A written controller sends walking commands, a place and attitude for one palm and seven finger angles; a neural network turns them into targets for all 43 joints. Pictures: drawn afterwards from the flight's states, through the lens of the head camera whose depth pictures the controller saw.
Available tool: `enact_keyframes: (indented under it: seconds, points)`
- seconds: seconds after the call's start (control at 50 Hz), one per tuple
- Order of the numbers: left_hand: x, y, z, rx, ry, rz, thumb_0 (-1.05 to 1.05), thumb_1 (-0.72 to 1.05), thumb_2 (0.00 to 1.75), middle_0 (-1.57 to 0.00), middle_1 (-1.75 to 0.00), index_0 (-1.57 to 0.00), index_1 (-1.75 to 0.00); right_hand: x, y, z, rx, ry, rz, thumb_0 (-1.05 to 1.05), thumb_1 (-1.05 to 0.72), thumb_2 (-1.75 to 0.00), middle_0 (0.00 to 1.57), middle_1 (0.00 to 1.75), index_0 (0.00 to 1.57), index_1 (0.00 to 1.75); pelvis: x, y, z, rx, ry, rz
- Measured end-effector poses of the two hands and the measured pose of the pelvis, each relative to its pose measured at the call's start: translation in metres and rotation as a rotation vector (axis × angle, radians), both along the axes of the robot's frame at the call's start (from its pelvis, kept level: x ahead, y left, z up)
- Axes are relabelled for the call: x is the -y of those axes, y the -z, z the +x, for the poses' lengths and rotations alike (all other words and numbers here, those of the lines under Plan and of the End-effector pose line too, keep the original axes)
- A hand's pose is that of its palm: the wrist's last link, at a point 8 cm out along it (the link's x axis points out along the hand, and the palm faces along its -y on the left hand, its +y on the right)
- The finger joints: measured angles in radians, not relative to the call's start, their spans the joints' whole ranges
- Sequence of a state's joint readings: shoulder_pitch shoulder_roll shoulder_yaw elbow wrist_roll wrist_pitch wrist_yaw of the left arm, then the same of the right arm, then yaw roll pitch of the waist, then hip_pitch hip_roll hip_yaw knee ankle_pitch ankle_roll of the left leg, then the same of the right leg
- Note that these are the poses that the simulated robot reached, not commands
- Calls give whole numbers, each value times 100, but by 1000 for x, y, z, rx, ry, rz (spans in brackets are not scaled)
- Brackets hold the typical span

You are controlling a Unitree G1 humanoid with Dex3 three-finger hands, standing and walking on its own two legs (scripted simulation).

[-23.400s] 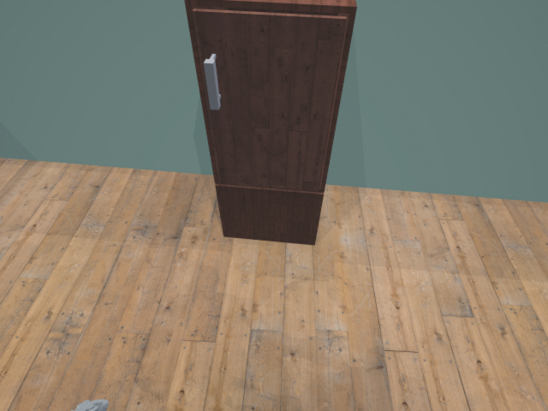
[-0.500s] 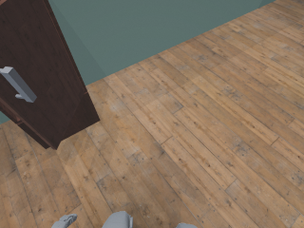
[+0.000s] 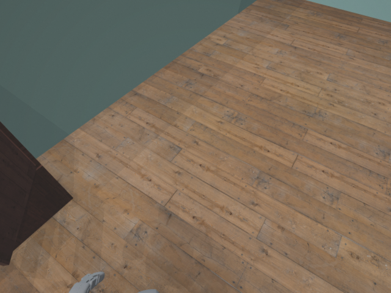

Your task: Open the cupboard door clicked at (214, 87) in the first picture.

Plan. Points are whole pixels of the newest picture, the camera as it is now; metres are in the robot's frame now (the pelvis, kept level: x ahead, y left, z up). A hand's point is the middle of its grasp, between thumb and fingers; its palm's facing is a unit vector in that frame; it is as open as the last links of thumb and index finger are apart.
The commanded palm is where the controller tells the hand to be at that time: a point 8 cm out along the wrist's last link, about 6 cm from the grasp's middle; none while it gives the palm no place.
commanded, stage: walk to a spot facing it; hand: left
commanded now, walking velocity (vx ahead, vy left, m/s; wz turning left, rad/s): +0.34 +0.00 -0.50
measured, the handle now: out of the picture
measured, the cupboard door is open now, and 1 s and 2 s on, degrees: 46 46 46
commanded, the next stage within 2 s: turn to face it in 1.38 s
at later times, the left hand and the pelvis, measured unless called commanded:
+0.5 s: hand (148, 206) +0.34 +0.15 -0.14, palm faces -0.32 -0.94 -0.15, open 7.4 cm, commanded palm none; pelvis +0.18 +0.00 +0.02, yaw -16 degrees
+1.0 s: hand (167, 175) +0.46 +0.11 -0.18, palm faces -0.32 -0.93 -0.18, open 7.3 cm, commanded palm none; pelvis +0.40 -0.08 +0.00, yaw -23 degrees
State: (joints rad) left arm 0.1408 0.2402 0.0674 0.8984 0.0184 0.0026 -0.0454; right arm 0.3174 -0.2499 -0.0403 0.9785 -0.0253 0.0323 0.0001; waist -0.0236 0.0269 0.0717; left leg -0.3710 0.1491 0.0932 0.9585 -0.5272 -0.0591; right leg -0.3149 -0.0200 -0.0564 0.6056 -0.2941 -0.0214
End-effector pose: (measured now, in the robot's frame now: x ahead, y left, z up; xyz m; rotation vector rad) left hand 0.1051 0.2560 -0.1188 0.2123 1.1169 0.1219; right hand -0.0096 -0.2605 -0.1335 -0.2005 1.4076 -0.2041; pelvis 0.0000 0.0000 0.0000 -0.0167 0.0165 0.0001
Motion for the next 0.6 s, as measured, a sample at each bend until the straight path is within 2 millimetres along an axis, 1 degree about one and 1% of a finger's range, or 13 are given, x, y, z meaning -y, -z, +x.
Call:
enact_keyframes:
  seconds: [0.06, 0.1, 0.16, 0.2, 0.22, 0.26, 0.3, 0.34, 0.42, 0.46, 0.52, 0.56, 0.6]
  points:
    - [4, 0, 3, -48, 14, -1, 0, 91, 90, -20, -30, -20, -30, 3, -8, 31, 54, 22, -11, 1, -91, -90, 20, 30, 20, 30, -2, -6, 16, 2, 34, 0]
    - [5, 2, 4, -91, 28, -12, 0, 91, 90, -20, -30, -20, -30, 2, -16, 59, 117, 31, -18, 1, -91, -90, 20, 30, 20, 30, -5, -10, 28, 0, 61, 5]
    - [2, 10, 9, -158, 47, -35, 0, 91, 90, -20, -30, -20, -30, -6, -25, 103, 218, 36, -30, 1, -91, -90, 20, 30, 20, 30, -13, -11, 49, 3, 104, 9]
    - [-4, 20, 18, -196, 58, -49, 0, 91, 90, -20, -30, -20, -30, -12, -27, 129, 284, 37, -48, 1, -91, -90, 20, 30, 20, 30, -21, -5, 67, 6, 134, -2]
    - [-7, 26, 24, -212, 67, -53, 0, 91, 90, -20, -30, -20, -30, -15, -26, 138, 314, 40, -61, 1, -91, -90, 20, 30, 20, 30, -25, -1, 75, 4, 149, -10]
    - [-9, 30, 44, -234, 94, -54, 0, 91, 90, -20, -30, -20, -30, -22, -27, 146, 334, 55, -74, 1, -91, -90, 20, 30, 20, 30, -27, 1, 89, 8, 179, -9]
    - [-7, 27, 72, -221, 121, -56, 1, 91, 90, -20, -30, -20, -30, -30, -30, 143, 307, 80, -67, 0, -91, -90, 20, 30, 20, 30, -26, -4, 102, 4, 196, -8]
    - [-1, 20, 106, -182, 147, -66, 1, 91, 90, -20, -30, -20, -30, -38, -31, 133, 244, 111, -50, 0, -91, -90, 20, 30, 20, 30, -24, -11, 116, -3, 212, -7]
    - [23, 4, 176, -100, 217, -80, 1, 91, 90, -20, -30, -20, -30, -52, -30, 106, 101, 198, 2, 0, -91, -90, 20, 30, 20, 30, -18, -21, 145, -18, 250, -9]
    - [39, -2, 211, -69, 262, -81, 1, 91, 90, -20, -30, -19, -30, -58, -28, 92, 35, 252, 27, 0, -91, -90, 20, 30, 20, 30, -12, -22, 160, -21, 267, -5]
    - [70, -5, 264, -31, 333, -73, 1, 91, 90, -19, -30, -19, -30, -63, -23, 74, -58, 334, 64, 0, -91, -90, 20, 30, 20, 30, 2, -20, 184, -19, 290, 5]
    - [93, -6, 298, -4, 376, -66, 0, 91, 90, -19, -30, -19, -30, -64, -19, 65, -118, 382, 89, 0, -91, -90, 20, 30, 20, 30, 15, -15, 201, -15, 303, 12]
    - [115, -3, 330, 44, 404, -61, 0, 91, 90, -20, -30, -20, -30, -62, -11, 61, -176, 416, 116, 1, -91, -90, 20, 30, 20, 30, 31, -5, 220, -6, 304, 19]
